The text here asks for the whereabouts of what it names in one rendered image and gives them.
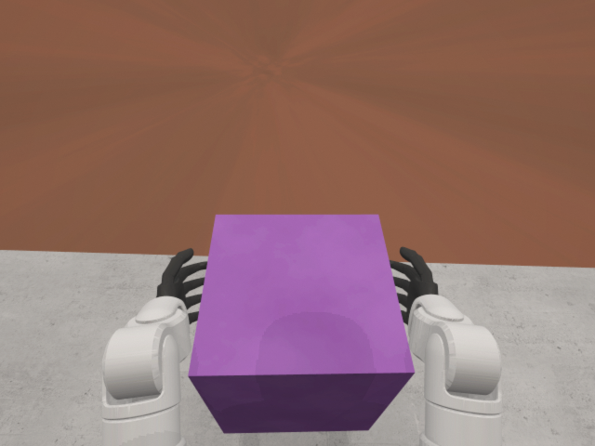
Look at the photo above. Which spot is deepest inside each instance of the right robot hand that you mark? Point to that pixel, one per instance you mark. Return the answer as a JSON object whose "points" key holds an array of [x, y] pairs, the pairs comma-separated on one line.
{"points": [[420, 276]]}

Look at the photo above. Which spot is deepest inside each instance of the left robot hand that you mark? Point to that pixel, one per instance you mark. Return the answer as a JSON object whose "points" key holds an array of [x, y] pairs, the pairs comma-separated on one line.
{"points": [[173, 281]]}

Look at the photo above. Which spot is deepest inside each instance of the robot right forearm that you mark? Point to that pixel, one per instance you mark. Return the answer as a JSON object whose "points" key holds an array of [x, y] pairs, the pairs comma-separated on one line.
{"points": [[462, 381]]}

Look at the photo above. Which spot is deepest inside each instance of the carton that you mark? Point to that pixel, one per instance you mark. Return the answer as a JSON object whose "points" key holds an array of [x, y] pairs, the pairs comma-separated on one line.
{"points": [[299, 327]]}

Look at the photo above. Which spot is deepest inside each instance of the robot left forearm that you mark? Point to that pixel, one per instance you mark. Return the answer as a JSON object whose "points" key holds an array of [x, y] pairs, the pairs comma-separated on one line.
{"points": [[140, 377]]}

